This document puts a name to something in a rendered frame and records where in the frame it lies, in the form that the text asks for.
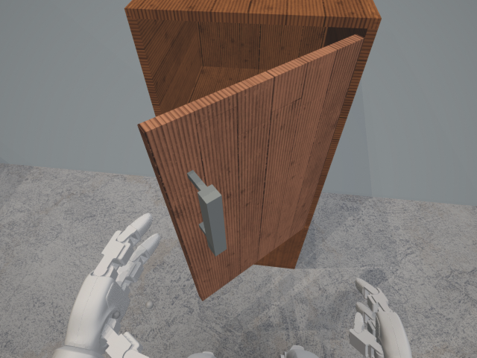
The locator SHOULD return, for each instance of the right robot hand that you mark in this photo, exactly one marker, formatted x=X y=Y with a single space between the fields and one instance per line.
x=386 y=337

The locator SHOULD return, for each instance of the cupboard door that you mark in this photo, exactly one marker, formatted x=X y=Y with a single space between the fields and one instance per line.
x=262 y=143

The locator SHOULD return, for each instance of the handle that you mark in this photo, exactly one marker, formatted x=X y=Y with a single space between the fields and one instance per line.
x=211 y=208

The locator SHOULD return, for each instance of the left robot hand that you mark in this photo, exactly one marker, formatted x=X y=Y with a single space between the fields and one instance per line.
x=91 y=324

